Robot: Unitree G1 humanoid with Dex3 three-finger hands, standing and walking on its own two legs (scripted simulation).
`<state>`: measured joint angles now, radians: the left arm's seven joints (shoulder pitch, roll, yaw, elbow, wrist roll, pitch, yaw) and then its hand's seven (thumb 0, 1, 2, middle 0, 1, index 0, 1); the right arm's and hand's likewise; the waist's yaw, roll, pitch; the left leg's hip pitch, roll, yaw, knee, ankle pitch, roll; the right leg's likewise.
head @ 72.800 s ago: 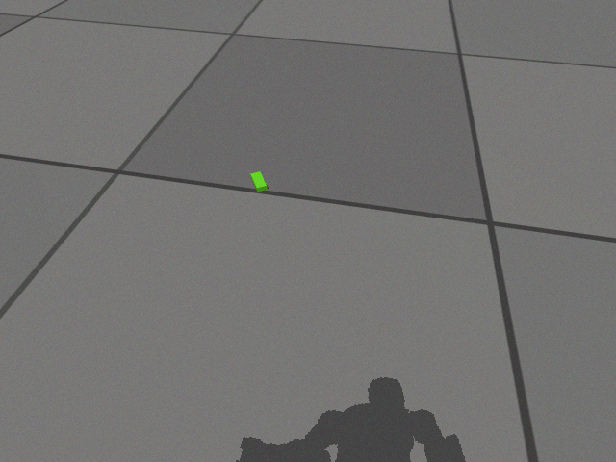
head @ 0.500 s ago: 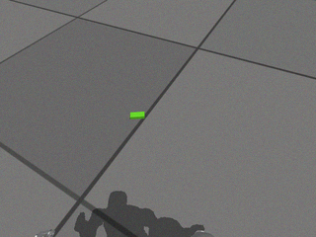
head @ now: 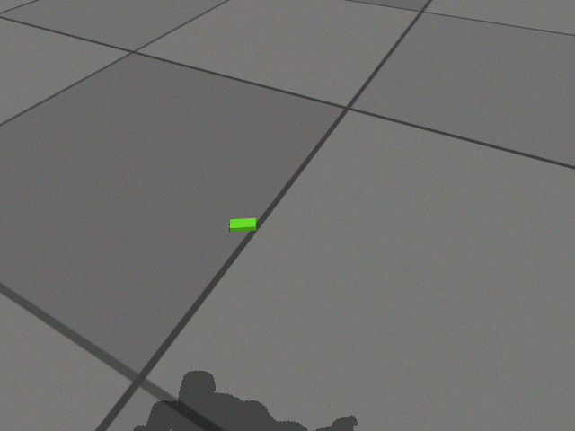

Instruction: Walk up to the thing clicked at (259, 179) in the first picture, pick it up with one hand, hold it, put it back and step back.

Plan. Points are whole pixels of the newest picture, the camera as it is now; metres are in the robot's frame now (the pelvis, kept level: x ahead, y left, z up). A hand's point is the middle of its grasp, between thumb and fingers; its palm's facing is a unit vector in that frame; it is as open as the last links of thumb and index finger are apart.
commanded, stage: step back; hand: left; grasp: from above
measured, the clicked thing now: (243, 224) +1.08 +0.27 -0.75
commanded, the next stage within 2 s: stand in 0.46 s
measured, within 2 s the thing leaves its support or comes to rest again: neither
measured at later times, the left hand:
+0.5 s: hand out of the picture +0.16 +0.27 -0.14, palm faces -0.05 -0.93 -0.36, open 7.4 cm
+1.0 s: hand out of the picture +0.10 +0.26 -0.14, palm faces -0.05 -0.94 -0.34, open 7.4 cm
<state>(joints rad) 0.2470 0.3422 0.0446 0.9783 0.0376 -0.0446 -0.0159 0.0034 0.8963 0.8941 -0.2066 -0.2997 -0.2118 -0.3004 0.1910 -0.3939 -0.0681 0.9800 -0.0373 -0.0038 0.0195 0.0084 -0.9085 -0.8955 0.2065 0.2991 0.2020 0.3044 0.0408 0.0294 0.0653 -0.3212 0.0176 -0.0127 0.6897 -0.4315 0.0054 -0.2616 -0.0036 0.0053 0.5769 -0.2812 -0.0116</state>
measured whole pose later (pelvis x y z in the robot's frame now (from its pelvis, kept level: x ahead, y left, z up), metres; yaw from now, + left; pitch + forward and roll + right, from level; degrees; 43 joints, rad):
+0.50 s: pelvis +0.04 +0.02 +0.01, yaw -3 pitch -2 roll +0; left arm 0.08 0.36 0.01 1.06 0.01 -0.03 0.00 0.00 0.90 0.89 -0.20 -0.30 -0.21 -0.30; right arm 0.05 -0.34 -0.03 1.07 -0.01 -0.02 0.01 0.01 -0.91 -0.90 0.21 0.30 0.20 0.30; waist 0.01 0.01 0.06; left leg -0.18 0.02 0.05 0.47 -0.26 0.00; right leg -0.16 -0.01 0.05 0.47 -0.27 0.02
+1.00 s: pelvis +0.02 +0.01 +0.02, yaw -2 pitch -2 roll +0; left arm 0.10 0.34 0.00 1.16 0.01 -0.02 -0.01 0.00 0.90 0.89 -0.20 -0.30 -0.21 -0.30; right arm 0.08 -0.35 -0.02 1.15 -0.01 -0.01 0.01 0.01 -0.91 -0.90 0.21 0.30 0.20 0.30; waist -0.01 0.01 0.06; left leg -0.12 0.02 0.03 0.32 -0.16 -0.01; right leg -0.10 -0.01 0.03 0.32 -0.18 0.02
